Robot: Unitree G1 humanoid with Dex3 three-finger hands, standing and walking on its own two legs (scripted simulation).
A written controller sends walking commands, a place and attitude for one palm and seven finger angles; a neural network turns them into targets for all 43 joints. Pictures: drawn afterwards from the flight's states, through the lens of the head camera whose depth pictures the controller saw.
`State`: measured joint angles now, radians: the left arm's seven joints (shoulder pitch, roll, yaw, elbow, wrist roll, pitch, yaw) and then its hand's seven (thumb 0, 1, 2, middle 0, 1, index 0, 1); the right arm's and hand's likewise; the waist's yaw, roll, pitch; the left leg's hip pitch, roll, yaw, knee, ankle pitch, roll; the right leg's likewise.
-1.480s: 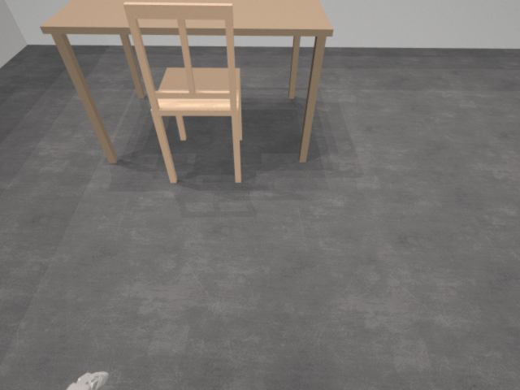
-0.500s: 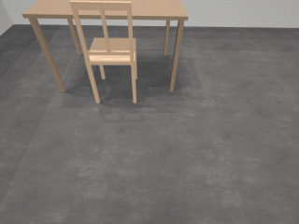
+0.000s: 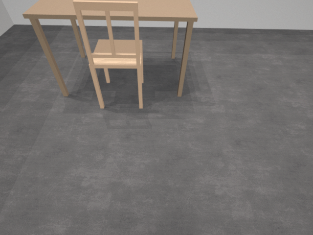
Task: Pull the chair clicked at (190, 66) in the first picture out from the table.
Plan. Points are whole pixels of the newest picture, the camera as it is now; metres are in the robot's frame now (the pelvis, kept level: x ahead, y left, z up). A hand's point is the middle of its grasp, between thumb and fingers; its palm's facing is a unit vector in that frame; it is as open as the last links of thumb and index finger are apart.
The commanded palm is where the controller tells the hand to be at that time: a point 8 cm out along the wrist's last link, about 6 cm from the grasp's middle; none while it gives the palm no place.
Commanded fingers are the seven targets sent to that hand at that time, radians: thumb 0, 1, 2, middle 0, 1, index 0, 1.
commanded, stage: look at it before walking up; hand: left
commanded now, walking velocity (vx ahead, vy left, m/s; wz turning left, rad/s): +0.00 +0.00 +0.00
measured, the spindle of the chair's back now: (110, 33) +1.29 +0.38 -0.09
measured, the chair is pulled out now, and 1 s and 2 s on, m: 0.00 0.00 0.00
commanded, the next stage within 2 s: walk to a spot facing it in 0.06 s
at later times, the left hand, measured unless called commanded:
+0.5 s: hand out of the picture +0.01 +0.24 -0.20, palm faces +0.16 -0.97 -0.18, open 7.3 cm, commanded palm none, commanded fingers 0.00 0.90 0.90 -0.20 -0.30 -0.20 -0.30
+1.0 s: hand (62, 199) +0.25 +0.33 -0.18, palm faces +0.32 -0.94 -0.14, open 7.4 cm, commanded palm none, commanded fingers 0.00 0.90 0.90 -0.20 -0.30 -0.20 -0.30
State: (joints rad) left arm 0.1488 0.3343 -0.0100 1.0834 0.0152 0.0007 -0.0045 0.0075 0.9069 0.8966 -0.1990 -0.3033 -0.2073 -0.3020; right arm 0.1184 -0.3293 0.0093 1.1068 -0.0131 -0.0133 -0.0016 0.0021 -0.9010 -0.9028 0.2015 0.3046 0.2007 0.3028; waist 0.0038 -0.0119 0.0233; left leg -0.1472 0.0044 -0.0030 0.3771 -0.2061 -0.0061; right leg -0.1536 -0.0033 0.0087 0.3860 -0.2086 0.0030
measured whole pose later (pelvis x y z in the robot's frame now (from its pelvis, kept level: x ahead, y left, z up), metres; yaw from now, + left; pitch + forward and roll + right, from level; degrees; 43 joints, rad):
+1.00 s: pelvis +0.21 +0.13 -0.01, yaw +21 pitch +1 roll -1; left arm 0.12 0.18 0.05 1.01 0.02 0.00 -0.02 0.01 0.91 0.90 -0.19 -0.30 -0.20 -0.30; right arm 0.46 -0.09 -0.02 1.10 -0.02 -0.09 -0.03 0.00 -0.90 -0.90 0.20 0.30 0.20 0.30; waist -0.05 -0.03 0.03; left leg 0.09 -0.11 -0.06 0.23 -0.33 0.12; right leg -0.65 -0.09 -0.08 0.94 -0.15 0.06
